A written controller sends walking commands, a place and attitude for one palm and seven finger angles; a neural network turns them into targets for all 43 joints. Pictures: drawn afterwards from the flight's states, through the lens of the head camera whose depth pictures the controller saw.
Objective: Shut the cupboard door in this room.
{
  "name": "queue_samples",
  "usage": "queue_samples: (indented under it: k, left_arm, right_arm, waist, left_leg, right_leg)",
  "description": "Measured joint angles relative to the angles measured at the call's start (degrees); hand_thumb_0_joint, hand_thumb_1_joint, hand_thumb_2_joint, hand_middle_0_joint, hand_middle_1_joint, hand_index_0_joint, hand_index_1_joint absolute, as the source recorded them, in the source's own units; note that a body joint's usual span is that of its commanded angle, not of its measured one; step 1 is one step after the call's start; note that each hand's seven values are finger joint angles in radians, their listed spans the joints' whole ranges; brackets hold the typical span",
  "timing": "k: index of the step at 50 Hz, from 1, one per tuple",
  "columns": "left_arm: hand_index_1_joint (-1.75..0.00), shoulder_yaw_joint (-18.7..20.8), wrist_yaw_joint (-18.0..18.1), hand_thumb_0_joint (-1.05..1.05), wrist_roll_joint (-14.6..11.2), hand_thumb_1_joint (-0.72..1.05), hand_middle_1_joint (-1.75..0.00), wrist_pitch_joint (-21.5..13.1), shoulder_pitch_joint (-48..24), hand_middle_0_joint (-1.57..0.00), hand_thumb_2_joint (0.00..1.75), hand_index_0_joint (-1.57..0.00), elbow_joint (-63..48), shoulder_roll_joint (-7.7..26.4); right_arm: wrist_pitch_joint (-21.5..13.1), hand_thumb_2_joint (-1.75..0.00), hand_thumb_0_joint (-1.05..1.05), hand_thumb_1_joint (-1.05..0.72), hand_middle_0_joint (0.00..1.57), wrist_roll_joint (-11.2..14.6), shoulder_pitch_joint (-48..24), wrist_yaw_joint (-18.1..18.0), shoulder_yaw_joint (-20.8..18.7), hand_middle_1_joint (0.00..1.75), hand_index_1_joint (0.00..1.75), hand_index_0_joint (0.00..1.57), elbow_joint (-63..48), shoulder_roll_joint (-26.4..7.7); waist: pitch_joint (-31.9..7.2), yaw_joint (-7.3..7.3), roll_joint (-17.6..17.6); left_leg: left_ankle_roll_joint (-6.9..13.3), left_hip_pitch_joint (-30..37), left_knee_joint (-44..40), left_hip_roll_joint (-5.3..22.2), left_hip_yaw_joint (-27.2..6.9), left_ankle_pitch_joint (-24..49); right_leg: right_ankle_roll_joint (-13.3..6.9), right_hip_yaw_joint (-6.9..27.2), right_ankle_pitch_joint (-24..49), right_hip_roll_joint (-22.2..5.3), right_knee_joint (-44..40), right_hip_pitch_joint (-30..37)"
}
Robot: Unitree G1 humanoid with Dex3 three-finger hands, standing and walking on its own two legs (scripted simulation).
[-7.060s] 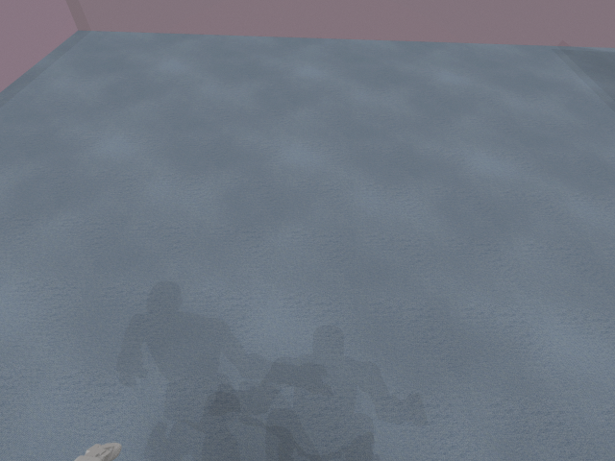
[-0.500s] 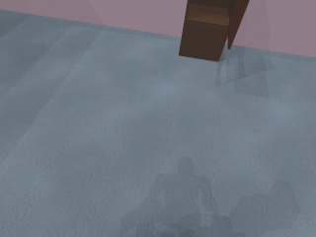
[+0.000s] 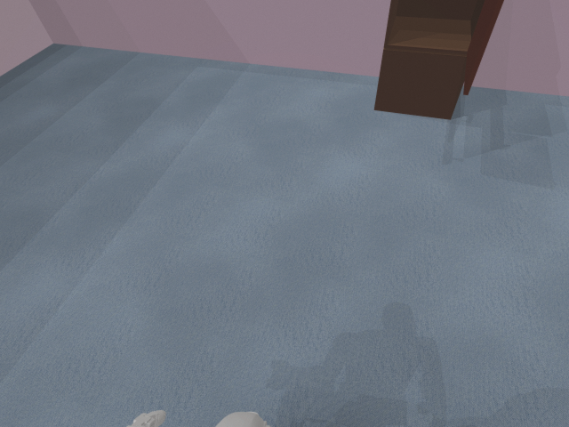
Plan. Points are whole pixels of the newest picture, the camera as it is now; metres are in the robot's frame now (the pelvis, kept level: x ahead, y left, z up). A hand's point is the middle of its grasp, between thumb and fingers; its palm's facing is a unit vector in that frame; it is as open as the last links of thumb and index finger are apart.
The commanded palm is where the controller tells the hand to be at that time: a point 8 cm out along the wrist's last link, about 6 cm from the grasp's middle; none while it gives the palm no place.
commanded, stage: turn or walk to find it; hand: left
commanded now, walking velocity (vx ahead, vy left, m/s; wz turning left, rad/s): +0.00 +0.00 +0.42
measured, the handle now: out of the picture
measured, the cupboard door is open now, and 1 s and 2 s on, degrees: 88 88 88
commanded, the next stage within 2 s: stand and wait in 0.56 s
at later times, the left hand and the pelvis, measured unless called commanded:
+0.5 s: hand out of the picture -0.03 +0.27 -0.18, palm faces +0.27 -0.93 -0.25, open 7.4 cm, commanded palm none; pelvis -0.01 +0.04 +0.00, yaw +12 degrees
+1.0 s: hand out of the picture -0.03 +0.19 -0.16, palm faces +0.36 -0.90 -0.24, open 7.3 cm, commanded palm none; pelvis -0.01 +0.00 +0.00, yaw +20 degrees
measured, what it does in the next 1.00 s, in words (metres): steps on the spot, turning left: left foot, then right foot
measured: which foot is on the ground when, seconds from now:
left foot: up 0.00-0.30, down 0.32-0.76, up 0.78-1.00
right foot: down 0.00-0.32, up 0.34-0.72, down 0.74-1.00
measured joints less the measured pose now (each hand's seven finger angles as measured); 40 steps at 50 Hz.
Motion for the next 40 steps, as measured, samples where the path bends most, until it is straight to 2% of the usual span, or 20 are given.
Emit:
queue_samples:
  k: [3,7,12,15,16,17,19,21,24,31,34,36,37,38,40]
  left_arm:
    - [-0.30,-0.2,0.0,0.01,0.0,0.91,-0.30,0.1,1.0,-0.21,0.90,-0.20,0.7,-0.3]
    - [-0.30,-0.3,0.0,0.01,0.2,0.91,-0.30,-0.1,2.3,-0.21,0.90,-0.20,1.5,-0.3]
    - [-0.30,0.1,-0.2,0.01,0.6,0.91,-0.30,0.0,3.8,-0.21,0.90,-0.20,2.7,0.8]
    - [-0.30,0.7,-0.2,0.01,0.4,0.91,-0.30,0.4,4.7,-0.21,0.90,-0.20,3.7,2.1]
    - [-0.30,1.0,-0.3,0.01,0.2,0.91,-0.30,0.7,5.2,-0.21,0.90,-0.20,3.8,2.6]
    - [-0.30,1.3,-0.2,0.01,0.0,0.91,-0.30,1.3,5.2,-0.21,0.90,-0.20,4.1,3.5]
    - [-0.30,1.6,0.1,0.01,-0.1,0.91,-0.30,2.7,5.1,-0.21,0.90,-0.20,4.8,4.6]
    - [-0.30,2.0,0.1,0.01,-0.2,0.91,-0.30,3.3,4.5,-0.21,0.90,-0.20,5.5,5.2]
    - [-0.30,2.1,-0.4,0.01,-0.3,0.91,-0.30,3.0,3.4,-0.20,0.90,-0.20,5.1,5.4]
    - [-0.30,1.6,-0.5,0.01,-0.4,0.91,-0.30,2.5,0.5,-0.20,0.90,-0.20,2.7,4.3]
    - [-0.30,1.1,-0.4,0.01,-0.4,0.91,-0.30,2.0,-0.4,-0.20,0.90,-0.20,2.1,3.3]
    - [-0.30,0.6,-0.3,0.01,-0.4,0.91,-0.30,1.2,-0.4,-0.20,0.90,-0.20,1.9,2.6]
    - [-0.30,0.4,-0.3,0.01,-0.4,0.91,-0.30,0.6,-0.1,-0.20,0.90,-0.20,1.9,2.4]
    - [-0.30,0.1,-0.1,0.01,-0.2,0.91,-0.30,0.0,0.0,-0.20,0.90,-0.20,2.4,1.7]
    - [-0.30,-0.6,-0.2,0.01,0.0,0.91,-0.30,-0.5,0.7,-0.20,0.90,-0.20,2.9,0.5]
  right_arm:
    - [0.1,-0.90,0.00,-0.91,0.20,0.0,0.5,0.3,-0.2,0.30,0.30,0.19,0.3,-0.5]
    - [0.4,-0.90,0.00,-0.91,0.20,0.1,0.5,0.3,0.1,0.30,0.30,0.19,1.0,-0.5]
    - [0.1,-0.90,0.00,-0.91,0.20,0.6,-1.4,0.2,1.1,0.30,0.30,0.19,1.1,0.3]
    - [-0.9,-0.90,0.00,-0.91,0.20,0.8,-2.8,0.2,1.6,0.30,0.30,0.19,0.2,0.7]
    - [-1.5,-0.90,0.00,-0.91,0.20,0.7,-3.2,0.2,1.7,0.30,0.30,0.19,-0.3,0.8]
    - [-2.0,-0.90,0.00,-0.91,0.20,0.6,-3.9,0.2,1.8,0.30,0.30,0.19,-0.5,1.3]
    - [-2.9,-0.90,0.00,-0.91,0.20,0.4,-4.8,-0.1,2.2,0.30,0.30,0.19,-1.3,2.1]
    - [-3.3,-0.90,0.00,-0.91,0.20,0.3,-5.1,-0.6,2.6,0.30,0.30,0.19,-1.8,2.7]
    - [-3.5,-0.90,0.00,-0.91,0.20,0.4,-5.3,-0.9,3.0,0.30,0.30,0.20,-2.0,3.1]
    - [-3.1,-0.90,0.00,-0.91,0.21,0.2,-4.5,-0.8,2.9,0.30,0.30,0.20,-2.1,3.1]
    - [-2.8,-0.90,0.00,-0.91,0.21,0.0,-3.9,-0.8,2.6,0.30,0.30,0.20,-1.7,2.9]
    - [-2.6,-0.90,0.00,-0.91,0.21,0.1,-3.4,-0.9,2.4,0.30,0.30,0.20,-1.1,2.7]
    - [-2.6,-0.90,0.00,-0.91,0.21,0.2,-3.0,-0.9,2.4,0.30,0.30,0.20,-0.8,2.7]
    - [-2.6,-0.90,0.00,-0.91,0.21,0.5,-2.9,-0.9,2.2,0.30,0.30,0.20,-0.3,2.3]
    - [-1.8,-0.90,0.00,-0.91,0.21,0.6,-2.3,-1.0,1.9,0.30,0.30,0.20,0.5,1.9]
  waist:
    - [0.3,-0.30,-0.2]
    - [0.9,0.15,-1.2]
    - [1.8,1.69,-3.0]
    - [1.9,2.24,-3.9]
    - [1.7,2.38,-4.1]
    - [1.8,2.71,-5.2]
    - [2.0,3.08,-6.0]
    - [1.8,2.91,-5.7]
    - [1.6,2.93,-5.2]
    - [0.8,2.00,-3.7]
    - [0.6,1.47,-2.8]
    - [0.1,1.36,-2.3]
    - [-0.2,1.47,-2.4]
    - [-0.2,1.43,-1.2]
    - [-0.6,1.02,0.0]
  left_leg:
    - [-1.3,-1.3,5.6,2.0,1.0,2.7]
    - [-2.4,0.8,2.2,4.0,1.8,1.6]
    - [-2.2,6.3,-10.9,4.7,4.3,-1.6]
    - [-1.4,11.0,-22.7,4.5,6.3,3.4]
    - [0.1,12.3,-26.1,4.3,6.5,5.5]
    - [1.5,11.9,-25.5,3.6,6.8,5.1]
    - [2.9,11.6,-24.6,3.2,6.7,4.0]
    - [3.3,12.3,-26.2,3.1,5.8,4.7]
    - [3.4,13.7,-29.8,2.5,4.6,7.1]
    - [3.4,14.6,-32.8,1.0,1.9,9.5]
    - [2.8,14.3,-32.1,0.6,1.1,9.4]
    - [2.1,13.8,-30.8,0.4,0.8,8.8]
    - [1.7,13.3,-29.6,0.2,0.8,8.2]
    - [1.3,12.8,-28.0,0.7,0.5,7.4]
    - [0.9,11.0,-22.5,0.8,-0.3,0.7]
  right_leg:
    - [0.0,-1.7,0.7,-0.7,-1.6,1.1]
    - [0.3,-3.8,0.8,-1.9,-2.1,1.5]
    - [1.3,-6.0,-0.2,-3.8,-0.2,0.7]
    - [2.7,-7.5,-1.8,-5.0,3.0,-0.5]
    - [3.2,-7.7,-2.8,-5.5,5.2,-1.6]
    - [3.9,-6.4,-6.3,-5.9,8.7,-3.1]
    - [4.7,-2.4,-12.7,-4.5,18.0,-6.7]
    - [5.1,0.1,-12.5,-2.9,25.7,-9.7]
    - [5.7,2.0,-9.3,-1.9,29.5,-11.9]
    - [6.2,4.0,-8.1,-0.9,21.7,-10.5]
    - [5.7,3.8,-7.5,0.0,14.8,-7.7]
    - [5.3,3.2,-3.4,0.6,7.3,-4.4]
    - [4.6,3.0,-0.2,0.7,2.8,-2.5]
    - [2.4,2.4,1.0,1.3,2.0,-1.9]
    - [-0.1,1.3,0.6,1.6,2.3,-1.6]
